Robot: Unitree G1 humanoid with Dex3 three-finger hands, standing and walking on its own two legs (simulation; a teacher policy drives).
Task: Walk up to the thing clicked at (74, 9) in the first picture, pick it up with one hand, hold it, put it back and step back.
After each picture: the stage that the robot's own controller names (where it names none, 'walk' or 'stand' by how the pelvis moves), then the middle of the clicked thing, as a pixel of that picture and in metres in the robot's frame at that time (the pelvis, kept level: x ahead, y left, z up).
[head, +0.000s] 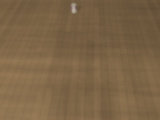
stand; (73, 8) +2.02 +0.19 -0.72
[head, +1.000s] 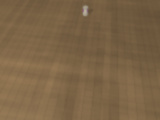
walk; (85, 10) +1.87 +0.14 -0.70
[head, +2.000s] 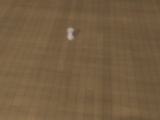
walk; (70, 33) +1.29 +0.21 -0.69
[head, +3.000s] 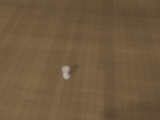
walk; (66, 72) +0.84 +0.21 -0.70
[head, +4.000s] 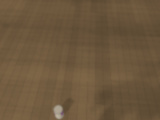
walk; (58, 112) +0.50 +0.21 -0.71
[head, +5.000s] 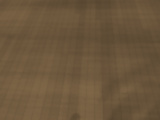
stand; out of the picture +0.38 +0.20 -0.72
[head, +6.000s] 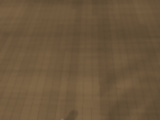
walk; out of the picture +0.39 +0.21 -0.72
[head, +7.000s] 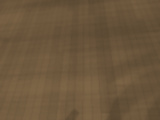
walk; out of the picture +0.39 +0.27 -0.71
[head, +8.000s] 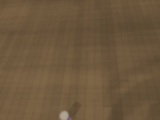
walk; (65, 117) +0.44 +0.25 -0.70
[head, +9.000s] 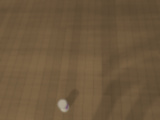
walk; (63, 105) +0.39 +0.24 -0.70
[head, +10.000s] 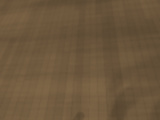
walk; out of the picture +0.36 +0.25 -0.70
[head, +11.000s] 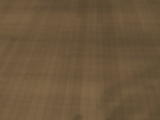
stand; out of the picture +0.41 +0.17 -0.72
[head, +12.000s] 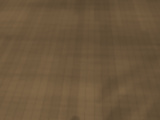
stand; out of the picture +0.37 +0.18 -0.72
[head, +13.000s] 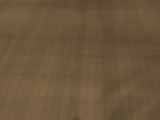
stand; out of the picture +0.36 +0.18 -0.73
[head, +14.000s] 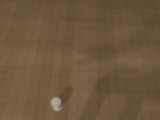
go down; (56, 104) +0.39 +0.19 -0.60
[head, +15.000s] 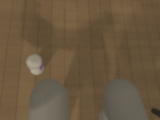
go down; (35, 65) +0.43 +0.23 -0.31
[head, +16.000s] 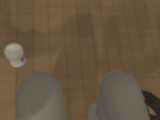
close in; (15, 56) +0.42 +0.25 -0.26
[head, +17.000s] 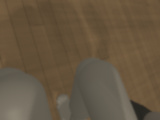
close; out of the picture +0.41 +0.28 -0.22
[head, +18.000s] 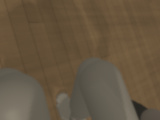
close; out of the picture +0.40 +0.28 -0.22
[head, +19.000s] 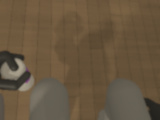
lift; (19, 75) +0.32 +0.25 -0.09
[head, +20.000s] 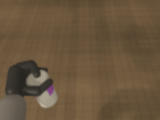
hold; (43, 89) +0.32 +0.16 +0.03
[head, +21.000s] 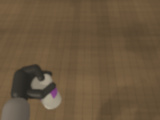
hold; (47, 92) +0.32 +0.16 -0.01
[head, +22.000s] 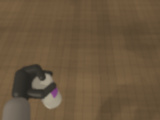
hold; (47, 91) +0.32 +0.16 -0.01
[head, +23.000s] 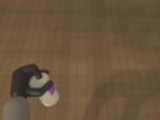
crouch; (45, 89) +0.33 +0.16 -0.07
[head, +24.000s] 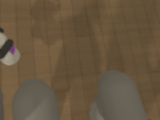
lower; (3, 49) +0.44 +0.25 -0.13
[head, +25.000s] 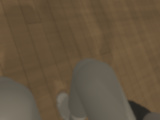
lower; out of the picture +0.41 +0.28 -0.23
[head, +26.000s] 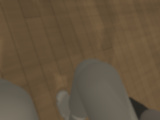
lower; out of the picture +0.42 +0.31 -0.23
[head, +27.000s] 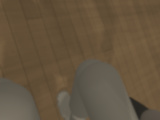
lower; out of the picture +0.42 +0.31 -0.23
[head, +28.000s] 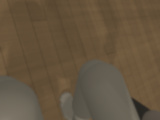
lower; out of the picture +0.41 +0.30 -0.23
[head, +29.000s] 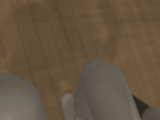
open; out of the picture +0.42 +0.30 -0.22
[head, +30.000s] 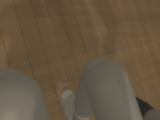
rise; out of the picture +0.48 +0.31 -0.25
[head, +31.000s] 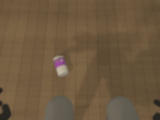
walk; (60, 66) +0.53 +0.17 -0.50
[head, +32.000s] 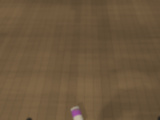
stand; (77, 115) +0.48 +0.09 -0.68
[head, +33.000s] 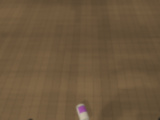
stand; (82, 112) +0.51 +0.05 -0.69
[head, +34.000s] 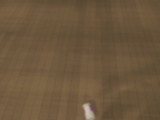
stand; (88, 112) +0.52 +0.00 -0.72
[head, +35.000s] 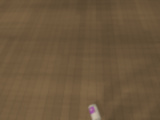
stand; (94, 112) +0.53 -0.02 -0.75
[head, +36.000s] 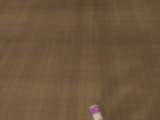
stand; (96, 113) +0.53 -0.04 -0.75
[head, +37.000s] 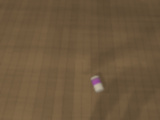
walk; (97, 84) +0.59 -0.11 -0.72
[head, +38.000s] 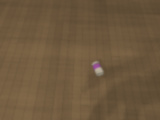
walk; (97, 68) +0.80 -0.12 -0.74
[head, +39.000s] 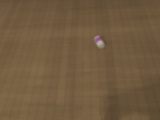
walk; (99, 42) +1.15 -0.02 -0.72
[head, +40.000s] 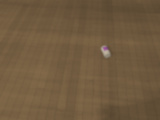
stand; (105, 51) +1.16 -0.17 -0.73
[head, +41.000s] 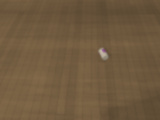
stand; (103, 54) +1.18 -0.17 -0.75
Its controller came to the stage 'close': yes
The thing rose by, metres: 0.69
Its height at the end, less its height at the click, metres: -0.02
